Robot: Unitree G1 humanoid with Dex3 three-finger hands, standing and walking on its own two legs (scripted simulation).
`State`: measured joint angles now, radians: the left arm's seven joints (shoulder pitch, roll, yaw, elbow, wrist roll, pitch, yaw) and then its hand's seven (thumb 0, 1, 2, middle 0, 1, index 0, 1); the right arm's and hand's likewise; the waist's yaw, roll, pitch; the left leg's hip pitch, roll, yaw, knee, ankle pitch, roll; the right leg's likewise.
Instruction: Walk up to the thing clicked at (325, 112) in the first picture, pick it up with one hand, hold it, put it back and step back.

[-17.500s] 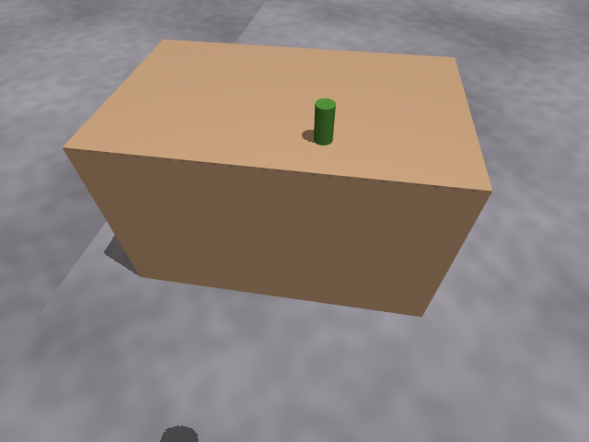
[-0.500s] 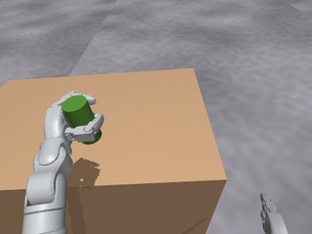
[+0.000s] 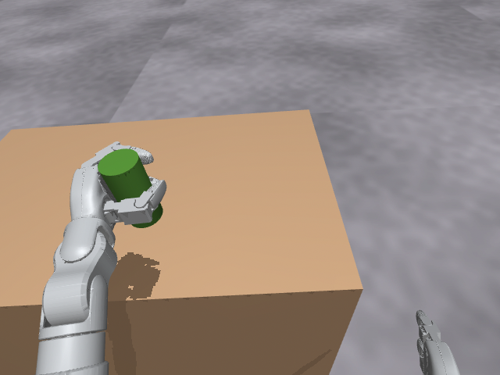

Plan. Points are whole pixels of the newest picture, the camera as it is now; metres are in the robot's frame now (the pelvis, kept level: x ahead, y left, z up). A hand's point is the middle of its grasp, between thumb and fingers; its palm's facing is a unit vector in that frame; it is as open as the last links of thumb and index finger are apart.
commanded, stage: hold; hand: left
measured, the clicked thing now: (133, 190) +0.33 +0.17 +0.18
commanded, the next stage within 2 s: crouch in 0.34 s
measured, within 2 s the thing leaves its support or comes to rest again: neither
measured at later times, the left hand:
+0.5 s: hand (137, 183) +0.34 +0.17 +0.18, palm faces +0.16 -0.99 +0.00, open 7.2 cm
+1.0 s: hand (145, 196) +0.39 +0.19 +0.11, palm faces +0.18 -0.98 +0.00, open 7.2 cm
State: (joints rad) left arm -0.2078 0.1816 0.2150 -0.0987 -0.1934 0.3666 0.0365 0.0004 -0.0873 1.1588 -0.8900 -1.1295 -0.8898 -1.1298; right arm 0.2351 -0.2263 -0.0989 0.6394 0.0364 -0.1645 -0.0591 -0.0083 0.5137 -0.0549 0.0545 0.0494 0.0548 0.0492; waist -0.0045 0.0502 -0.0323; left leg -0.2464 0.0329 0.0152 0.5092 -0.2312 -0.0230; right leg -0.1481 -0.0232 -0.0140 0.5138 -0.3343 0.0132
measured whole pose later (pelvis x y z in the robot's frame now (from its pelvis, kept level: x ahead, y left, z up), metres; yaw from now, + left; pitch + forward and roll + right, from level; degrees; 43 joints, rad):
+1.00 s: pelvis -0.01 +0.00 -0.01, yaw -1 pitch +3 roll +0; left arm -0.43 0.27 0.27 0.51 -0.17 0.00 -0.01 0.00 -0.09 1.16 -0.89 -1.13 -0.89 -1.13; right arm 0.20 -0.23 -0.09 0.66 0.03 -0.18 -0.05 -0.01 0.55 -0.04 0.06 0.05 0.06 0.05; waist -0.05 0.01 -0.03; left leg -0.40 0.04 0.02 0.58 -0.23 -0.02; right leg -0.31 -0.01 0.00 0.59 -0.34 0.01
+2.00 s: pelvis -0.02 +0.01 -0.05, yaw -2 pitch +15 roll -2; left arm -0.63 0.38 0.35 0.94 -0.12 -0.33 -0.05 0.00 -0.09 1.16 -0.89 -1.13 -0.89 -1.12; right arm 0.32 -0.22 -0.04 0.28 -0.01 -0.05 0.01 -0.01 0.51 -0.05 0.06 0.05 0.06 0.05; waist -0.12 0.00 -0.10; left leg -0.82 0.07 0.01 0.92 -0.36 -0.01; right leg -0.71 0.01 0.00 0.89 -0.45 0.02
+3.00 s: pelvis -0.02 +0.01 -0.09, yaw -2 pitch +21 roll -3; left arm -0.64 0.42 0.41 1.02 -0.08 -0.47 -0.04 0.00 -0.09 1.16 -0.89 -1.13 -0.89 -1.12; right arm 0.42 -0.25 -0.03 -0.04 -0.04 0.03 0.05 -0.01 0.51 -0.06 0.06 0.05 0.06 0.05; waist -0.19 -0.02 -0.14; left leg -1.05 0.08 -0.02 1.13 -0.44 -0.01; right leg -0.93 0.02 -0.02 1.10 -0.53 0.02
